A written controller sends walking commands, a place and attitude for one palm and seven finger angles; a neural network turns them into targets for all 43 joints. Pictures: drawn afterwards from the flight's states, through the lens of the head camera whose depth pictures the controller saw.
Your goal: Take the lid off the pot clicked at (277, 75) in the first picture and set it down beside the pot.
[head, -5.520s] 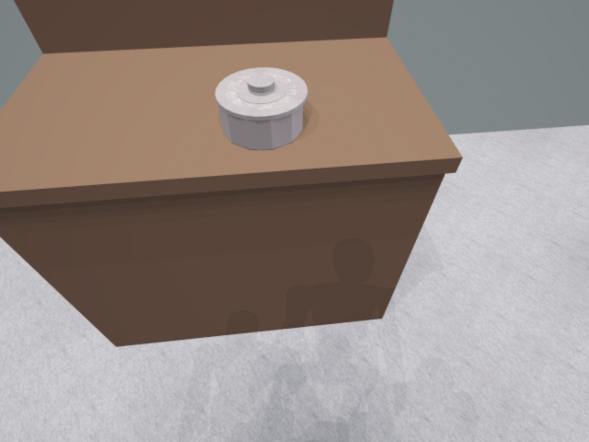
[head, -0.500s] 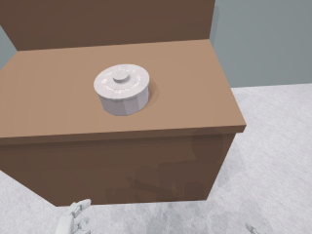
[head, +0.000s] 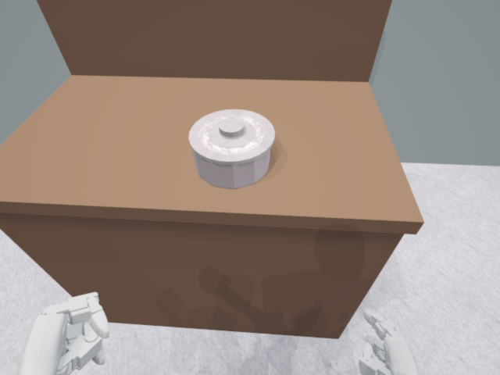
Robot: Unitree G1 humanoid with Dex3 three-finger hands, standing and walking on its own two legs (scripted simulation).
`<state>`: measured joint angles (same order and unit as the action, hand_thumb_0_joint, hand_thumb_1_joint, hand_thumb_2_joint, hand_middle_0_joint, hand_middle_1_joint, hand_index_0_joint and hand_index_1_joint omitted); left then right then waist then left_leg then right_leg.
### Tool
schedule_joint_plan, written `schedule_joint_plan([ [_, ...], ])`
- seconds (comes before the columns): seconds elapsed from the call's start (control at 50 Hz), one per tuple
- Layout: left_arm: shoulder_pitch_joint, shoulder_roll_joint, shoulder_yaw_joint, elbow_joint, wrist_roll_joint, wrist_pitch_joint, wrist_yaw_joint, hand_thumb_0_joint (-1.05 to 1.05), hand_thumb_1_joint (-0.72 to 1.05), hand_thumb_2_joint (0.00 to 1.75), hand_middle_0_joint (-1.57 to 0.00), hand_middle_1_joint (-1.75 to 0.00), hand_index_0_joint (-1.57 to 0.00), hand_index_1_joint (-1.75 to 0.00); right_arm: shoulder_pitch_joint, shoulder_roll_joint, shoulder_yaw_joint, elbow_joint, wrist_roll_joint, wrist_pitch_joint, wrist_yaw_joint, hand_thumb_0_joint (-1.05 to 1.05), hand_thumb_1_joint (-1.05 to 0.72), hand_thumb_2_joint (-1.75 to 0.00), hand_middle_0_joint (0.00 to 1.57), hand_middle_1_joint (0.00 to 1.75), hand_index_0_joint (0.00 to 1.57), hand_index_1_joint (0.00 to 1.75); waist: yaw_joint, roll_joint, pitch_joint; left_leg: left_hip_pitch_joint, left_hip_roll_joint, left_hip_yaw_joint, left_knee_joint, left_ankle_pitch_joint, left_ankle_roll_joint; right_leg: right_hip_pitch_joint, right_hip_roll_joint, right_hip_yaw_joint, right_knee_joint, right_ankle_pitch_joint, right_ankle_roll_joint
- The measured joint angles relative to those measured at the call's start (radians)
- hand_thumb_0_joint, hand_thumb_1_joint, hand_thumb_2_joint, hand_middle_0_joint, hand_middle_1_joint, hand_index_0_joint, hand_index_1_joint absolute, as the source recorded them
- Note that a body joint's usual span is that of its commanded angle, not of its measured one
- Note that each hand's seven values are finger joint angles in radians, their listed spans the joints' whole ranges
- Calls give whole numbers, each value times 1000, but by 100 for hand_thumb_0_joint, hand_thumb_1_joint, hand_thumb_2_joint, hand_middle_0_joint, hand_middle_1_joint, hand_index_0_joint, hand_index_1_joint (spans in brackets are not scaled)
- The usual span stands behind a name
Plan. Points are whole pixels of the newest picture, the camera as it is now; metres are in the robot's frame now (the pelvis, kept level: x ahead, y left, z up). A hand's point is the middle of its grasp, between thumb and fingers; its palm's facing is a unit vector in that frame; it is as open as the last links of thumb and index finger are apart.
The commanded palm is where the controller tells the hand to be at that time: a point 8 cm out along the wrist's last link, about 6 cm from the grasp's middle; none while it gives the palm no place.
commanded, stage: raise the hand higher, near the body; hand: left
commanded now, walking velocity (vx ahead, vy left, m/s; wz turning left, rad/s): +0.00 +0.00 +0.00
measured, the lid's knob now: (231, 127) +0.55 +0.12 +0.11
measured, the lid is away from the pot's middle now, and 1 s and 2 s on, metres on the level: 0.00 0.00 0.00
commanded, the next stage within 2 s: reach forward and open the fingers in 0.78 s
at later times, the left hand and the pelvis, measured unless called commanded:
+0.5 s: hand (80, 308) +0.15 +0.23 +0.11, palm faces +0.31 -0.85 -0.42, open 3.1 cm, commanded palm +0.10 +0.27 +0.14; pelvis -0.01 +0.00 +0.00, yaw -1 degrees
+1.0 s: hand (76, 290) +0.16 +0.22 +0.15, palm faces +0.32 -0.57 -0.76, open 3.0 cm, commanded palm +0.12 +0.26 +0.19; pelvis -0.03 -0.01 +0.00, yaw +0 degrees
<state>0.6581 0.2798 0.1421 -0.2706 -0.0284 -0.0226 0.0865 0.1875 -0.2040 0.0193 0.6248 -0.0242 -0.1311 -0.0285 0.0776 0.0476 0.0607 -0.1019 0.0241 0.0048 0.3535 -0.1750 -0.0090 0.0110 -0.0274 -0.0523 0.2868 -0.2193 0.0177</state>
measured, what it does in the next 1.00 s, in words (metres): stands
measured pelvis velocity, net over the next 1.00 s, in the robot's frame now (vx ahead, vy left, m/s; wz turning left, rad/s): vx -0.03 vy -0.01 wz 0.00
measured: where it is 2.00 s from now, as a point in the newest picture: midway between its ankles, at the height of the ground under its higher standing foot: outside the picture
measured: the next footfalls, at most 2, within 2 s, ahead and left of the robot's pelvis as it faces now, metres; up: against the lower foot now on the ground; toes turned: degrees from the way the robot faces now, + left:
none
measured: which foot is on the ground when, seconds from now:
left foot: down 0.00-1.00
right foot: down 0.00-1.00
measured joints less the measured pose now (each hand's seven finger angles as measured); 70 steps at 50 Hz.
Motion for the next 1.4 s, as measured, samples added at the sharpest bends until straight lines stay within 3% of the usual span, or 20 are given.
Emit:
schedule_joint_plan([
  [0.08, 14, 12, 58, -35, 0, -40, 5, 1, 89, 90, -127, -147, -127, -147, 9, 12, 0, 29, 3, 11, 8, 1, -90, -90, 21, 30, 21, 30, -14, 2, 4, 4, -4, 7, -3, 1, 5, 0, -5, 7, 0, 2, 5],
  [0.2, 10, 4, 18, -68, 13, -40, -2, 2, 89, 90, -129, -149, -129, -149, 31, -8, -11, 32, -3, -19, 7, 1, -90, -90, 21, 30, 21, 30, -17, 10, 13, -8, -4, 15, 2, 3, 10, -11, -6, 15, -3, 11, 11],
  [0.26, 9, 34, 50, -111, 11, -66, 9, 2, 89, 89, -130, -149, -129, -150, 27, -12, -15, 43, -3, -22, 0, 1, -90, -90, 21, 30, 21, 30, -18, -1, 9, -6, -1, 17, 3, 3, 8, -10, -2, 17, -4, 14, 9],
  [0.34, 9, 20, 70, -117, 5, -84, 10, 1, 89, 90, -130, -149, -129, -150, 11, -20, -30, 34, 4, -24, 7, 1, -90, -90, 21, 30, 21, 30, -25, -4, 11, -1, 4, 23, 3, 4, 6, -8, 1, 23, -3, 17, 7],
  [0.42, -4, 22, 48, -145, 10, -86, 8, 2, 89, 90, -130, -149, -130, -150, 10, -36, -36, 24, 0, -45, 3, 1, -90, -90, 20, 30, 20, 30, -20, 5, 5, -2, 7, 19, 9, 4, 5, -3, 5, 20, -6, 20, 6],
  [0.52, -19, 40, 92, -164, -1, -119, 13, 1, 89, 89, -130, -149, -130, -150, -10, -29, -37, 22, 4, -40, 1, 1, -90, -90, 20, 30, 20, 30, -18, 4, 6, 6, 15, 17, 6, 9, -1, 4, 13, 19, -11, 26, 0],
  [0.9, -106, 49, 141, -213, -18, -166, 12, 1, 89, 90, -131, -149, -130, -150, -2, -17, -26, 58, -1, -55, -5, 1, -90, -90, 21, 30, 21, 30, -8, 26, 21, 19, 32, 9, -2, 25, -13, 22, 32, 14, -26, 44, -13],
  [0.94, -125, 93, 127, -236, 157, -115, 33, 1, 88, 90, -131, -149, -130, -150, 10, -33, -18, 35, -5, -30, 5, 1, -90, -90, 20, 30, 20, 30, -1, 26, 8, -10, 27, 8, 17, 22, -13, -18, 26, 12, 21, 27, -13],
  [1.02, -153, 177, 70, -276, 408, -4, 43, 1, 84, 92, -130, -145, -129, -145, -10, -73, -12, -1, 4, 40, 36, 1, -90, -90, 20, 30, 20, 30, 2, 50, 11, -63, 10, 2, 56, 16, -9, -93, 7, 6, 113, -14, -10],
  [1.08, -160, 255, 35, -277, 558, 66, 19, 1, 78, 96, -128, -138, -128, -139, -35, -88, -14, -11, 13, 99, 37, 1, -90, -90, 20, 30, 20, 30, 14, 77, 7, -92, 9, 7, 80, 10, -6, -129, 5, 13, 149, -24, -10],
  [1.12, -192, 301, 16, -247, 632, 99, -11, 1, 73, 99, -127, -133, -127, -134, -53, -92, -14, -2, 24, 126, 34, 1, -90, -90, 20, 30, 20, 30, 22, 92, 0, -101, 9, 5, 87, 9, -6, -138, 5, 11, 159, -28, -10],
  [1.2, -294, 338, -17, -145, 709, 154, -101, 1, 62, 106, -124, -121, -124, -122, -82, -93, -9, 26, 40, 151, 25, 1, -90, -90, 20, 30, 20, 30, 30, 112, -18, -94, 6, 0, 73, 18, -7, -132, 2, 5, 152, -24, -10],
  [1.3, -392, 329, -65, -89, 722, 182, -232, 1, 47, 116, -120, -105, -119, -105, -105, -92, 2, 29, 42, 134, 12, 1, -90, -90, 20, 30, 20, 30, 26, 118, -33, -67, -1, -8, 37, 39, -6, -107, -3, -3, 129, -14, -10],
  [1.4, -489, 380, -94, -34, 738, 153, -341, 0, 31, 126, -115, -87, -114, -88, -133, -92, 14, 17, 40, 133, 3, 1, -90, -90, 20, 30, 20, 30, 23, 105, -23, -53, 3, -12, 13, 58, -9, -94, 3, -8, 109, 1, -15],
])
